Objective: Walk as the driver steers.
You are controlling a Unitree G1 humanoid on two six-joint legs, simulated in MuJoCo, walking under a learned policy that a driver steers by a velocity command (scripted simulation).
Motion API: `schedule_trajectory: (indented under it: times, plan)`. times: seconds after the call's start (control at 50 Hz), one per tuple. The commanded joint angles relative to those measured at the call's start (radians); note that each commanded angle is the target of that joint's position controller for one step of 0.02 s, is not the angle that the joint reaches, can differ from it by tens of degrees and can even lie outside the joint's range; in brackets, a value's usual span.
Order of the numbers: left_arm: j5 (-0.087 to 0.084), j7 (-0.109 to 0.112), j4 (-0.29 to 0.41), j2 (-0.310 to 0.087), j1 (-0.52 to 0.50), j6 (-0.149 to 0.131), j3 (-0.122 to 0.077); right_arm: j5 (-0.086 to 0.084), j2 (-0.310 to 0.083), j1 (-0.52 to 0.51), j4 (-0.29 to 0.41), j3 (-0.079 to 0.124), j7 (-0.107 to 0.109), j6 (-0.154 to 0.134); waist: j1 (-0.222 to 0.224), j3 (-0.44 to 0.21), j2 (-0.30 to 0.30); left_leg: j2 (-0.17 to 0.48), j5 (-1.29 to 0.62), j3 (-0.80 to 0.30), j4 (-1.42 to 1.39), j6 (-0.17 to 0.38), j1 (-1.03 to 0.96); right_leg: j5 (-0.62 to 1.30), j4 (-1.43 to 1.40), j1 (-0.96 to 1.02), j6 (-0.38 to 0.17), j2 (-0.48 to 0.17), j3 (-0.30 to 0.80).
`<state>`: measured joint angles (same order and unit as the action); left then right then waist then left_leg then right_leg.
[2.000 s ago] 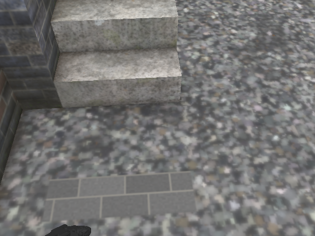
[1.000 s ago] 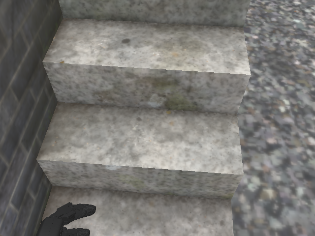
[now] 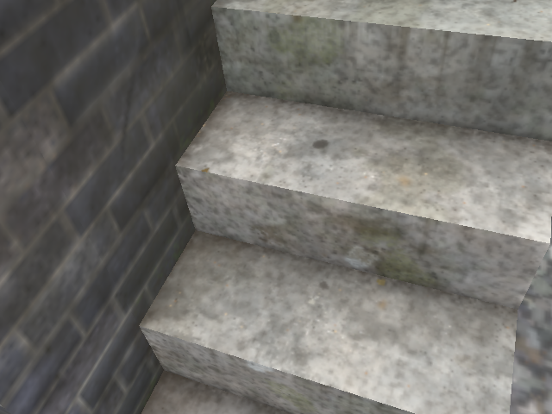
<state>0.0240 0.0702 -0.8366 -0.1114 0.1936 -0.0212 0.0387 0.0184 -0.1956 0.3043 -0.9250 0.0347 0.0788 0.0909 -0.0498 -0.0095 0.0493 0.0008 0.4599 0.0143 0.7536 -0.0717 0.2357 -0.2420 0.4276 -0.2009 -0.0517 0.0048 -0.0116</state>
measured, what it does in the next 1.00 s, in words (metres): steps on the spot: left foot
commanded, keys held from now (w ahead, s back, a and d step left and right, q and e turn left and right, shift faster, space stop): shift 1.00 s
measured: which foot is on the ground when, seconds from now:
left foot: up 0.00-0.08, down 0.10-1.00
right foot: down 0.00-1.00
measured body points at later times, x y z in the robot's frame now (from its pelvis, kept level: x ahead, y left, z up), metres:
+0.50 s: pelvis -0.10 +0.01 +0.00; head -0.10 +0.02 +0.45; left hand -0.10 +0.26 -0.16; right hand -0.13 -0.20 -0.16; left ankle -0.10 +0.12 -0.75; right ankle -0.01 -0.08 -0.74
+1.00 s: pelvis -0.08 +0.03 +0.00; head -0.08 +0.03 +0.44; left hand -0.08 +0.25 -0.17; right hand -0.12 -0.18 -0.16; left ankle -0.10 +0.12 -0.75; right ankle -0.01 -0.08 -0.75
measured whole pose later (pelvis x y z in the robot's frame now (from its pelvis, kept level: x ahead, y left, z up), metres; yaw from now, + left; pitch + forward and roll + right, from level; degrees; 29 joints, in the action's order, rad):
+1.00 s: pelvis -0.08 +0.03 +0.00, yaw +1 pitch -1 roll +0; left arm 0.01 0.05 -1.07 -0.14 0.29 0.01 0.00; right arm 0.03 -0.10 0.42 -1.06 0.00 0.05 -0.03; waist 0.01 0.00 -0.01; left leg -0.01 0.26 0.07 0.44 0.03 0.16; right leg -0.10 0.39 -0.28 -0.01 0.03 0.05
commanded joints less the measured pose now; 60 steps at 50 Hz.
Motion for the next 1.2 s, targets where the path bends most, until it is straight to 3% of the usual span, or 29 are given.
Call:
schedule_trajectory:
  times: [0.02, 0.06, 0.08, 0.12, 0.14, 0.16, 0.18, 0.2, 0.22, 0.24, 0.36, 0.44, 0.54, 0.6, 0.64, 0.66, 0.68, 0.72, 0.76, 0.78, 0.88, 0.98, 1.2]
  plan:
    - [-0.001, 0.022, 0.008, -0.157, 0.063, 0.0, -0.05, -0.017, -0.04, -0.033, 0.045, -0.005, 0.016, -0.02, 0.059, -0.067, -0.238, -0.003, 0.036, 0.012, -0.248, 0.029, 0.053, 0.771, -0.02, 0.256, -0.107, -0.232, 0.204]
    - [-0.01, 0.019, -0.001, -0.154, 0.047, 0.003, -0.058, -0.015, -0.03, 0.04, 0.003, -0.012, 0.022, -0.031, 0.036, -0.091, -0.196, 0.021, -0.162, 0.021, -0.431, 0.047, -0.08, 0.689, -0.023, 0.21, -0.103, -0.218, 0.218]
    - [-0.013, 0.015, 0.003, -0.166, 0.033, 0.011, -0.069, -0.007, -0.043, 0.043, -0.015, -0.008, 0.021, -0.039, 0.039, -0.096, -0.18, 0.029, -0.236, 0.011, -0.493, 0.059, -0.133, 0.542, -0.04, 0.174, -0.085, -0.195, 0.226]
    - [-0.025, -0.007, -0.017, -0.153, 0.051, 0.012, -0.076, 0.018, -0.081, 0.053, -0.025, -0.006, 0.008, -0.05, 0.055, -0.101, -0.097, 0.093, -0.348, -0.045, -0.441, 0.074, -0.232, 0.244, -0.079, 0.05, -0.053, -0.158, 0.221]
    - [-0.034, -0.013, -0.034, -0.126, 0.073, 0.014, -0.074, 0.022, -0.059, 0.027, -0.039, -0.017, -0.003, -0.055, 0.07, -0.032, 0.009, 0.095, -0.298, -0.043, -0.395, 0.088, -0.118, 0.094, -0.153, 0.05, -0.025, -0.11, 0.16]
    - [-0.018, -0.012, -0.055, -0.132, 0.032, 0.02, -0.073, 0.018, 0.001, 0.02, -0.045, -0.033, -0.01, -0.061, 0.039, 0.034, -0.006, 0.1, -0.22, -0.054, -0.447, 0.093, -0.068, 0.012, -0.155, 0.032, -0.009, -0.102, 0.148]
    - [-0.005, -0.016, -0.059, -0.14, 0.011, 0.028, -0.076, 0.018, 0.003, 0.029, -0.056, -0.037, -0.012, -0.068, 0.033, 0.084, 0.002, 0.105, -0.19, -0.061, -0.468, 0.095, -0.041, -0.024, -0.157, 0.006, -0.003, -0.099, 0.145]
    - [-0.002, -0.021, -0.068, -0.146, 0.013, 0.031, -0.078, 0.021, -0.007, 0.036, -0.067, -0.039, -0.01, -0.072, 0.037, 0.098, 0.013, 0.102, -0.172, -0.062, -0.475, 0.098, -0.027, -0.042, -0.169, 0.001, -0.002, -0.102, 0.149]
    - [0.001, -0.024, -0.085, -0.158, 0.027, 0.032, -0.081, 0.014, -0.03, 0.047, -0.066, -0.034, -0.019, -0.078, 0.035, 0.115, -0.001, 0.097, -0.149, -0.06, -0.466, 0.093, -0.012, -0.072, -0.181, -0.012, -0.004, -0.094, 0.155]
    - [0.0, -0.026, -0.095, -0.163, 0.033, 0.03, -0.082, 0.013, -0.042, 0.057, -0.07, -0.03, -0.025, -0.082, 0.033, 0.114, -0.013, 0.093, -0.126, -0.06, -0.464, 0.094, -0.007, -0.107, -0.194, -0.022, -0.006, -0.099, 0.163]
    - [-0.008, -0.043, -0.149, -0.173, 0.068, 0.035, -0.088, 0.017, -0.021, 0.128, -0.097, -0.033, -0.04, -0.092, 0.029, 0.123, -0.065, 0.078, -0.016, -0.06, -0.46, 0.102, 0.026, -0.242, -0.233, -0.081, 0.004, -0.105, 0.188]
    - [-0.002, -0.044, -0.179, -0.151, 0.125, 0.041, -0.083, 0.018, -0.007, 0.138, -0.103, -0.032, -0.035, -0.105, 0.058, 0.102, -0.026, 0.1, 0.079, -0.092, -0.505, 0.109, 0.12, -0.142, -0.156, -0.01, -0.001, -0.071, 0.142]
    - [0.016, -0.045, -0.237, -0.09, 0.25, 0.051, -0.061, 0.011, -0.012, 0.066, -0.078, -0.03, -0.032, -0.113, 0.111, 0.094, 0.052, 0.14, 0.181, -0.131, -0.579, 0.136, 0.295, -0.051, 0.092, 0.099, 0.001, -0.015, 0.065]
    - [0.029, -0.041, -0.257, -0.07, 0.299, 0.052, -0.045, 0.001, -0.006, 0.02, -0.064, -0.029, -0.032, -0.106, 0.125, 0.133, 0.038, 0.161, 0.207, -0.114, -0.561, 0.163, 0.38, -0.075, 0.185, 0.085, -0.003, -0.015, 0.062]
    - [0.029, -0.037, -0.258, -0.066, 0.302, 0.043, -0.035, -0.002, -0.006, 0.036, -0.073, -0.024, -0.032, -0.096, 0.114, 0.159, -0.003, 0.139, 0.166, -0.08, -0.502, 0.152, 0.336, -0.077, 0.11, 0.018, -0.009, -0.026, 0.088]
    - [0.024, -0.034, -0.25, -0.073, 0.283, 0.036, -0.031, -0.001, -0.005, 0.067, -0.082, -0.021, -0.032, -0.086, 0.093, 0.173, -0.04, 0.116, 0.141, -0.059, -0.466, 0.139, 0.277, -0.12, 0.02, -0.047, -0.011, -0.038, 0.125]
    - [0.018, -0.029, -0.23, -0.095, 0.238, 0.027, -0.028, -0.003, 0.004, 0.118, -0.094, -0.019, -0.033, -0.074, 0.056, 0.193, -0.115, 0.078, 0.094, -0.027, -0.412, 0.12, 0.178, -0.258, -0.133, -0.163, -0.012, -0.083, 0.218]
    - [-0.008, -0.029, -0.211, -0.143, 0.172, 0.01, -0.035, 0.008, 0.021, 0.223, -0.129, -0.01, -0.039, -0.056, -0.014, 0.185, -0.197, 0.034, -0.098, 0.011, -0.315, 0.094, -0.073, -0.495, -0.294, -0.356, -0.007, -0.146, 0.357]
    - [-0.022, -0.033, -0.213, -0.137, 0.172, 0.002, -0.041, 0.017, 0.033, 0.237, -0.141, -0.009, -0.041, -0.067, -0.015, 0.137, -0.163, 0.048, -0.157, 0.003, -0.326, 0.091, -0.136, -0.385, -0.275, -0.318, 0.002, -0.128, 0.326]
    - [-0.026, -0.025, -0.214, -0.128, 0.176, 0.005, -0.043, 0.02, 0.032, 0.223, -0.135, -0.008, -0.036, -0.079, -0.005, 0.108, -0.156, 0.056, -0.159, -0.007, -0.338, 0.097, -0.125, -0.302, -0.252, -0.266, 0.005, -0.114, 0.3]
    - [-0.009, -0.013, -0.223, -0.1, 0.209, 0.031, -0.053, 0.014, 0.056, 0.167, -0.119, -0.021, -0.036, -0.12, 0.057, 0.086, -0.071, 0.074, -0.121, -0.032, -0.418, 0.098, 0.04, -0.103, -0.158, -0.064, -0.012, -0.094, 0.228]
    - [-0.01, -0.021, -0.228, -0.082, 0.184, 0.035, -0.049, 0.013, 0.054, 0.162, -0.109, -0.031, -0.029, -0.137, 0.082, 0.079, -0.029, 0.095, -0.176, -0.05, -0.448, 0.102, 0.072, 0.054, -0.101, 0.003, -0.012, -0.085, 0.181]
    - [-0.01, -0.02, -0.239, -0.091, 0.125, 0.031, -0.044, 0.008, 0.047, 0.192, -0.102, -0.029, -0.023, -0.142, 0.065, 0.074, -0.031, 0.114, -0.327, -0.056, -0.441, 0.119, -0.009, 0.132, -0.077, -0.024, 0.007, -0.086, 0.156]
